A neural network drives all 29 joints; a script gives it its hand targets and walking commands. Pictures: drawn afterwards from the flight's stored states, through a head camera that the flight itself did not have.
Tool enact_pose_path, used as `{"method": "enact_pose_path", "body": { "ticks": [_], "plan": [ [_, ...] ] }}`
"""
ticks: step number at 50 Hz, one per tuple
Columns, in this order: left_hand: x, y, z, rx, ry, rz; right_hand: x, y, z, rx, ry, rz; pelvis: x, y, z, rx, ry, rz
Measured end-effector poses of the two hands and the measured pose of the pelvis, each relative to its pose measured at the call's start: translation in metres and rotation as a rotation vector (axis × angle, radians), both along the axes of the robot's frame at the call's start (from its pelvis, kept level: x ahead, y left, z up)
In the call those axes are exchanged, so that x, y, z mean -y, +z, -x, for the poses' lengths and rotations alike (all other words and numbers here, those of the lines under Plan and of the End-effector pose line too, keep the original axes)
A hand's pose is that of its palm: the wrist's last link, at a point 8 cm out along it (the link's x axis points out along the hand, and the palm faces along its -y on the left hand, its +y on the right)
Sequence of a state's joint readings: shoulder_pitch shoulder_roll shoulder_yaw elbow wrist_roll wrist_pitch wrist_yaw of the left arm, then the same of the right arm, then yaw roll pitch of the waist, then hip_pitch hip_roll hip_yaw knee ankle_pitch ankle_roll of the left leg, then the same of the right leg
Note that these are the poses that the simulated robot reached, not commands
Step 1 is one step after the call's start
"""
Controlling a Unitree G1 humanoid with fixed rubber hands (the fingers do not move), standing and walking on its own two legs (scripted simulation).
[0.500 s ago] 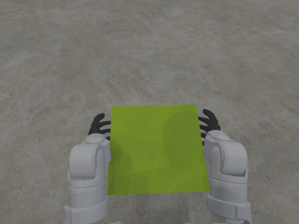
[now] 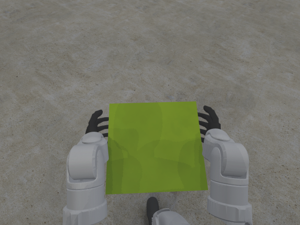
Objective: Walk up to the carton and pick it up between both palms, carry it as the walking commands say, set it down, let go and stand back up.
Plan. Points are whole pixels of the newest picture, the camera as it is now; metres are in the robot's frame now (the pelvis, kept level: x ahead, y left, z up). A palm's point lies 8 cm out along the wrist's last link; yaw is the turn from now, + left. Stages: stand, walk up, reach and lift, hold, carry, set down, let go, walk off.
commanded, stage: carry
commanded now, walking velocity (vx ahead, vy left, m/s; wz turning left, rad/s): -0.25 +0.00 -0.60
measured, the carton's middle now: (153, 151) +0.31 +0.00 -0.02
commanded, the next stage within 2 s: none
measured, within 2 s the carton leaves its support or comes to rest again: neither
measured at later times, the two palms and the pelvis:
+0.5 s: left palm (170, 202) +0.16 -0.03 +0.05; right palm out of the picture +0.07 -0.30 +0.06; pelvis -0.16 -0.06 +0.00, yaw -15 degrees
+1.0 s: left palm out of the picture -0.01 -0.04 +0.09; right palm out of the picture -0.14 -0.29 +0.10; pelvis -0.34 -0.02 +0.00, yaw -34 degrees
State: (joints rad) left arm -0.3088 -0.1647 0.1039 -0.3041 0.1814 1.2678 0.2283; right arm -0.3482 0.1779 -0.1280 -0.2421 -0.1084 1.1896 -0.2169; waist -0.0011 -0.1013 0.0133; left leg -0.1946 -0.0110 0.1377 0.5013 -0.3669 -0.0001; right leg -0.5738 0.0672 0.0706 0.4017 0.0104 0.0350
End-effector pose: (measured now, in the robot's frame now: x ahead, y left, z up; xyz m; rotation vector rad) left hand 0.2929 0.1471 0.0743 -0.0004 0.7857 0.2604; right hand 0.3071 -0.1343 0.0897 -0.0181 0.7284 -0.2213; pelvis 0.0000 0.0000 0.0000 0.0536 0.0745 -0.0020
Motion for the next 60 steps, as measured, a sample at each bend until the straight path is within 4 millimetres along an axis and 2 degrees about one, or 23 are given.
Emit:
{"method": "enact_pose_path", "body": {
  "ticks": [4, 9, 11, 14, 16, 19, 22, 25, 29, 35, 38, 42, 45, 48, 51, 53, 56, 58, 60],
  "plan": [
    [0.005, 0.008, 0.034, -0.048, -0.019, -0.033, 0.005, 0.003, 0.034, -0.047, -0.001, -0.013, 0.004, 0.01, 0.02, 0.026, -0.012, 0.074],
    [0.018, 0.012, 0.058, -0.036, 0.002, -0.021, 0.018, 0.008, 0.056, -0.035, -0.001, -0.02, 0.019, 0.009, 0.046, 0.03, -0.054, 0.092],
    [0.031, 0.012, 0.065, -0.017, 0.003, -0.028, 0.031, 0.005, 0.064, -0.017, -0.009, -0.036, 0.029, 0.004, 0.058, 0.028, -0.089, 0.083],
    [0.062, 0.009, 0.073, 0.002, -0.014, -0.048, 0.063, -0.009, 0.083, 0.001, -0.032, -0.061, 0.046, -0.008, 0.074, 0.026, -0.138, 0.063],
    [0.089, 0.002, 0.079, -0.013, -0.072, -0.074, 0.089, -0.024, 0.105, -0.012, -0.089, -0.086, 0.054, -0.013, 0.089, 0.021, -0.163, 0.069],
    [0.127, -0.012, 0.092, -0.078, -0.174, -0.075, 0.124, -0.041, 0.152, -0.076, -0.201, -0.089, 0.06, -0.009, 0.114, 0.023, -0.179, 0.043],
    [0.157, -0.021, 0.11, -0.113, -0.28, -0.054, 0.148, -0.042, 0.198, -0.108, -0.31, -0.071, 0.062, -0.003, 0.139, 0.018, -0.225, 0.019],
    [0.179, -0.021, 0.128, -0.091, -0.36, -0.03, 0.164, -0.032, 0.235, -0.083, -0.398, -0.055, 0.061, -0.001, 0.164, 0.013, -0.264, 0.011],
    [0.187, -0.008, 0.153, -0.018, -0.421, -0.014, 0.168, -0.013, 0.271, -0.007, -0.456, -0.045, 0.053, -0.001, 0.193, 0.007, -0.317, 0.009],
    [0.171, 0.004, 0.198, 0.012, -0.438, -0.004, 0.151, 0.003, 0.32, 0.017, -0.453, -0.011, 0.032, -0.001, 0.234, 0.008, -0.422, 0.002],
    [0.162, 0.008, 0.225, -0.014, -0.469, -0.027, 0.141, 0.007, 0.35, -0.012, -0.467, -0.012, 0.022, 0.006, 0.251, 0.024, -0.448, 0.068],
    [0.156, 0.013, 0.253, -0.043, -0.47, -0.014, 0.134, 0.015, 0.381, -0.042, -0.468, 0.005, 0.02, 0.014, 0.275, 0.023, -0.469, 0.112],
    [0.159, 0.015, 0.272, -0.027, -0.464, -0.003, 0.136, 0.02, 0.398, -0.025, -0.47, 0.007, 0.02, 0.013, 0.295, 0.018, -0.511, 0.122],
    [0.17, 0.017, 0.292, -0.004, -0.469, -0.011, 0.146, 0.016, 0.422, 0.001, -0.491, -0.015, 0.021, 0.007, 0.319, 0.013, -0.561, 0.114],
    [0.193, 0.015, 0.317, 0.008, -0.499, -0.032, 0.164, 0.001, 0.46, 0.014, -0.529, -0.043, 0.025, -0.001, 0.347, 0.014, -0.612, 0.094],
    [0.214, 0.008, 0.338, 0.007, -0.546, -0.056, 0.178, -0.014, 0.494, 0.014, -0.57, -0.059, 0.029, -0.009, 0.366, 0.013, -0.64, 0.078],
    [0.244, -0.004, 0.373, -0.043, -0.666, -0.134, 0.189, -0.038, 0.556, -0.036, -0.679, -0.113, 0.025, -0.007, 0.391, 0.018, -0.65, 0.071],
    [0.257, -0.01, 0.396, -0.082, -0.741, -0.151, 0.19, -0.043, 0.594, -0.076, -0.748, -0.123, 0.023, -0.003, 0.406, 0.029, -0.666, 0.045],
    [0.266, -0.012, 0.414, -0.098, -0.797, -0.139, 0.19, -0.039, 0.624, -0.091, -0.807, -0.115, 0.02, 0.0, 0.421, 0.035, -0.685, 0.029]
  ]
}}
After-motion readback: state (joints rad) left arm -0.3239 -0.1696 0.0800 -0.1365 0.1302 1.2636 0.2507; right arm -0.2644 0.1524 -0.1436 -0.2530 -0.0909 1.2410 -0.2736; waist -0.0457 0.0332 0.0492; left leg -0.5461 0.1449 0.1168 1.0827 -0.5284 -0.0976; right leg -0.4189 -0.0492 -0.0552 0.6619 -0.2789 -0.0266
